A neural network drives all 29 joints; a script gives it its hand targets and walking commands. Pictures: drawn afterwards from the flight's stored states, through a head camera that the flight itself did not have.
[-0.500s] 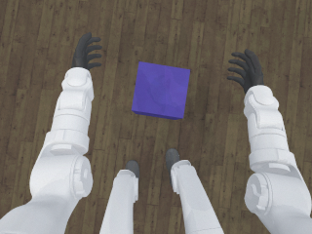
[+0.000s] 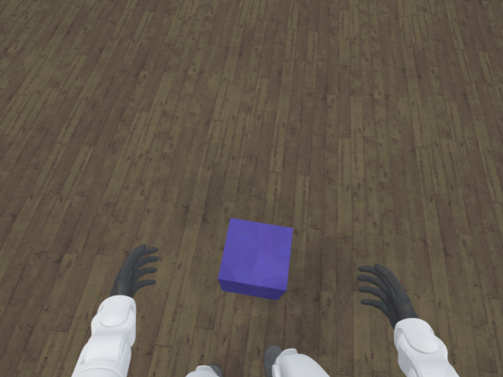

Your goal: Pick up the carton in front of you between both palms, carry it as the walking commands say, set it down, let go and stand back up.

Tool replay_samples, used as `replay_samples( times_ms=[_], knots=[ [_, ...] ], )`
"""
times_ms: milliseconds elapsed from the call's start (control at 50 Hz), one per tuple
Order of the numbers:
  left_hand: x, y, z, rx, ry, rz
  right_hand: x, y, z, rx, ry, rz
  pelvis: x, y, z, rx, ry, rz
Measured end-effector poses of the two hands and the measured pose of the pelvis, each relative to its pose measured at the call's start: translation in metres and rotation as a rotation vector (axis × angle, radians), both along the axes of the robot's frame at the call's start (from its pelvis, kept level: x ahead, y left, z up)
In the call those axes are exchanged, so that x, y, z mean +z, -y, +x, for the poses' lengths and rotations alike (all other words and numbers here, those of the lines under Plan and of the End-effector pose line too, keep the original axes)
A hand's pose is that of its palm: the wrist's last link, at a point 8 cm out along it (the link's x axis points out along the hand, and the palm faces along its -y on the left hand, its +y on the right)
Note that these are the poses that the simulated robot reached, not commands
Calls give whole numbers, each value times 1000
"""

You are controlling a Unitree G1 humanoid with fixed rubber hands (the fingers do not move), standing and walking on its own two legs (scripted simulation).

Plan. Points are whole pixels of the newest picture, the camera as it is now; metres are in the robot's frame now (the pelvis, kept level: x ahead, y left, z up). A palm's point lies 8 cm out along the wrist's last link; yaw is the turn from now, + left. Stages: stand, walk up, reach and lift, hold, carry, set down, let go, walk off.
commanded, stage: let go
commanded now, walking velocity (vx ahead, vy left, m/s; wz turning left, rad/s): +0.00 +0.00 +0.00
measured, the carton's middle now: (255, 261) +0.43 -0.05 -0.63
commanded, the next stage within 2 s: stand in 0.70 s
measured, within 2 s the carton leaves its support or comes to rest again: neither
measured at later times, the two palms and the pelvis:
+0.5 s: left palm (64, 361) +0.17 +0.26 -0.05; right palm (389, 333) +0.18 -0.20 -0.05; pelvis +0.01 +0.03 +0.02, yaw +0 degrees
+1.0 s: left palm out of the picture +0.15 +0.30 -0.06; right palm (431, 340) +0.16 -0.28 -0.08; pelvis +0.02 +0.00 +0.01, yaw +0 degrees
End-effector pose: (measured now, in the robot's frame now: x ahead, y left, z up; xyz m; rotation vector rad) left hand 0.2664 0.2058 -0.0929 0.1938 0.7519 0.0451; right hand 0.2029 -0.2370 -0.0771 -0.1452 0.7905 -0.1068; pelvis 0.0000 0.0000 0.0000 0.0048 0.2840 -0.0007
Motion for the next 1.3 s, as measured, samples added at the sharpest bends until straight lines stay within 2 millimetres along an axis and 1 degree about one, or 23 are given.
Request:
replay_samples(
  times_ms=[80,160,280,380,440,520,720,760,860,920,960,1040,1180,1300],
  knots=[
    [13,-15,-26,3,-5,-1,15,-8,-22,2,-8,-3,8,-6,7,-1,88,-8],
    [25,-29,-49,6,-10,0,23,-16,-33,8,-9,-3,14,-14,12,-6,167,-15],
    [38,-48,-77,20,-24,4,27,-28,-32,26,-3,2,17,-25,16,-10,263,-22],
    [44,-57,-91,32,-35,3,26,-35,-27,45,-1,1,17,-31,16,-8,318,-22],
    [46,-58,-94,33,-39,0,27,-36,-26,50,-3,-3,17,-31,15,-7,340,-22],
    [45,-55,-93,33,-37,-5,27,-34,-27,46,-14,-14,16,-29,14,-7,357,-22],
    [38,-41,-94,39,-32,16,31,-10,-30,10,-29,-81,13,-16,13,-11,357,-17],
    [33,-47,-98,41,-56,66,26,0,-31,9,-21,-108,12,-14,13,-7,335,-15],
    [30,-75,-114,75,-124,166,13,24,-37,9,-49,-148,11,-9,16,1,299,-12],
    [31,-87,-119,97,-150,201,6,33,-41,14,-81,-160,12,-6,19,5,289,-11],
    [32,-91,-121,108,-162,216,3,37,-42,18,-100,-166,12,-5,22,7,286,-10],
    [32,-93,-121,122,-179,226,-2,42,-41,25,-126,-174,12,-2,26,12,284,-8],
    [27,-87,-119,131,-197,213,-5,46,-39,34,-151,-182,13,1,31,18,288,-7],
    [23,-85,-122,137,-214,203,-5,50,-42,32,-168,-191,14,3,31,20,295,-6]
  ],
)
